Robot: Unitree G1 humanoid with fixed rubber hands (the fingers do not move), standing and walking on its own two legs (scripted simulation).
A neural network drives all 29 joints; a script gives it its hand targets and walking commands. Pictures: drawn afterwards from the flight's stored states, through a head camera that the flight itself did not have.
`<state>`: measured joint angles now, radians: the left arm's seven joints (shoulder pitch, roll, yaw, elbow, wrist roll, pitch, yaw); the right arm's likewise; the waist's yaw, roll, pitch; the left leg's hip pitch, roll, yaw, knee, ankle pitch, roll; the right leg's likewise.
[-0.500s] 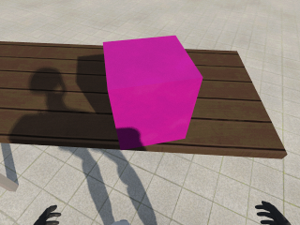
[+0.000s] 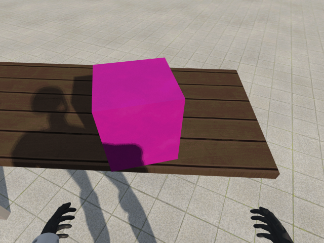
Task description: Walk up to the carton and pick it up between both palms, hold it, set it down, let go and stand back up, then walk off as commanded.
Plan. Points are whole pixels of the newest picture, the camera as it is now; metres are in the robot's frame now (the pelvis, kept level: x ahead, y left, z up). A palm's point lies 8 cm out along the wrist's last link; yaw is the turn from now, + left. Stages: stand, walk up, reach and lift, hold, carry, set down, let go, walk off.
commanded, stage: reach and lift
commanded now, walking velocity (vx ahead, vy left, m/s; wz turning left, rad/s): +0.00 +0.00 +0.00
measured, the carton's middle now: (138, 115) +0.47 +0.09 +0.06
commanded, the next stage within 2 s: none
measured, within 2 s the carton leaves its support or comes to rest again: neither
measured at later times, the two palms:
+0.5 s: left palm (57, 214) +0.20 +0.25 +0.00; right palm (271, 225) +0.18 -0.23 +0.00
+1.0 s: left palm (67, 196) +0.21 +0.22 +0.06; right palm (270, 204) +0.21 -0.22 +0.05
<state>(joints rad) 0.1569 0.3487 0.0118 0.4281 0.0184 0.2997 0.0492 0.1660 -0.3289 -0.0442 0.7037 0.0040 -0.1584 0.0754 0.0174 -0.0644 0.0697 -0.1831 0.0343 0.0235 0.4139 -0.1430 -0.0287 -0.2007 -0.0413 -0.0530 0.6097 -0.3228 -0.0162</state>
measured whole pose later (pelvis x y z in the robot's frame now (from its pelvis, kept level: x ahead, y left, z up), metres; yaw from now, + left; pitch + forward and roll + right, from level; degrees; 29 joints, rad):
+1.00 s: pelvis +0.01 +0.01 +0.01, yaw -2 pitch -4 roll +2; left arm 0.30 0.14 0.01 -0.24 -0.06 0.29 0.21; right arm 0.29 -0.30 -0.02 0.00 0.28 0.02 0.07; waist 0.02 -0.04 0.07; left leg -0.14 0.05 0.04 0.33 -0.11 -0.05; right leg -0.16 -0.01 -0.03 0.50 -0.26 -0.02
